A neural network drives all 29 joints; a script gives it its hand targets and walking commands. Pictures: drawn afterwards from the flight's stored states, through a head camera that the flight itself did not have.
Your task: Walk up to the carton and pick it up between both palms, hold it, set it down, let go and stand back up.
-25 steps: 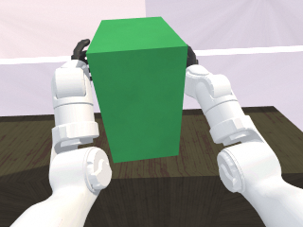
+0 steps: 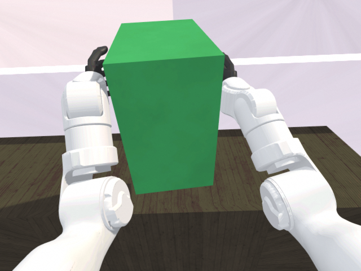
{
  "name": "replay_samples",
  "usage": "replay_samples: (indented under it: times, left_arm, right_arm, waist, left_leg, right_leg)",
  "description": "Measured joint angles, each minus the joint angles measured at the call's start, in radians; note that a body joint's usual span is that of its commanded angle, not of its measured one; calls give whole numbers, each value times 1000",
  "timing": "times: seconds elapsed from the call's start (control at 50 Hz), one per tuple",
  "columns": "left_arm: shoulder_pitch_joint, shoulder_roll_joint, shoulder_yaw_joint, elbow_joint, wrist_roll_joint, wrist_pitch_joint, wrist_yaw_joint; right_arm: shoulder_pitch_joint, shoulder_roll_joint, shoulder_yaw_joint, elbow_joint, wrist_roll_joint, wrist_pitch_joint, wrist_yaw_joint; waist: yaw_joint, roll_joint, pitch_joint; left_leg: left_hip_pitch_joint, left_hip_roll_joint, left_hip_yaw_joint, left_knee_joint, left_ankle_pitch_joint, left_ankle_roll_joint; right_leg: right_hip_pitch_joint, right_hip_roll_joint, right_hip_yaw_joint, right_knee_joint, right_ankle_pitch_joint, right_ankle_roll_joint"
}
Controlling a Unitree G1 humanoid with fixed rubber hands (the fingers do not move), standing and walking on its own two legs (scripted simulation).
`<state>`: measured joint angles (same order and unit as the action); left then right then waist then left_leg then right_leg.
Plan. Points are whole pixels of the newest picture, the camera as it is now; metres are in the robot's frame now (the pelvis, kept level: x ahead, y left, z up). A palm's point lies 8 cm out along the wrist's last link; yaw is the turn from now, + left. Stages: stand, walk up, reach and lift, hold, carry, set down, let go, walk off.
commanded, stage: hold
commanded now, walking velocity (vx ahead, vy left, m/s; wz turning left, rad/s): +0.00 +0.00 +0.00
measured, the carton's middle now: (165, 101) +0.39 +0.01 +0.28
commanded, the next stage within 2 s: none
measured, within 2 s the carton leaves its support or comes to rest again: neither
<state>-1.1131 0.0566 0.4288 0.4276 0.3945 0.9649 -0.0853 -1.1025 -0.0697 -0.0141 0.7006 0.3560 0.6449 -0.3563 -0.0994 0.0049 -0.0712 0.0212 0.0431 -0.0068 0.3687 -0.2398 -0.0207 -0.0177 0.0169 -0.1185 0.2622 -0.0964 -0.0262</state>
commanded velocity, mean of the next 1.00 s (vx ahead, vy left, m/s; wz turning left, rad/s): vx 0.00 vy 0.00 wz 0.00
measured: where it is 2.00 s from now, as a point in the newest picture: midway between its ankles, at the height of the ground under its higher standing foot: outside the picture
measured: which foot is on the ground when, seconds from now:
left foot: down 0.00-1.00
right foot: down 0.00-1.00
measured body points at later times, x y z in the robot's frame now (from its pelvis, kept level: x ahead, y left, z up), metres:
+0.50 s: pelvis +0.00 +0.01 +0.00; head -0.10 +0.02 +0.44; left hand +0.37 +0.14 +0.34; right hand +0.37 -0.12 +0.32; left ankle -0.01 +0.13 -0.75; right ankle +0.04 -0.10 -0.75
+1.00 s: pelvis +0.00 +0.00 +0.00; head -0.10 +0.00 +0.44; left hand +0.38 +0.14 +0.35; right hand +0.37 -0.12 +0.32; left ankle -0.01 +0.13 -0.75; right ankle +0.04 -0.10 -0.75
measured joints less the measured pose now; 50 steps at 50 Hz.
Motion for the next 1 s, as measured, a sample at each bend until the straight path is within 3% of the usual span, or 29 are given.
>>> replay_samples:
  times: [0.42,1.0]
  left_arm:
    - [21,-13,1,-44,5,15,5]
    - [-30,11,14,59,1,-18,3]
  right_arm:
    - [3,1,0,-6,6,2,3]
    - [-22,6,-13,41,-15,1,3]
  waist:
    - [-4,-2,-1]
    - [3,3,-13]
  left_leg:
    - [3,-6,5,9,-5,7]
    - [-9,0,-5,3,6,-2]
  right_leg:
    - [6,-5,6,0,2,7]
    - [-12,0,-2,11,0,-5]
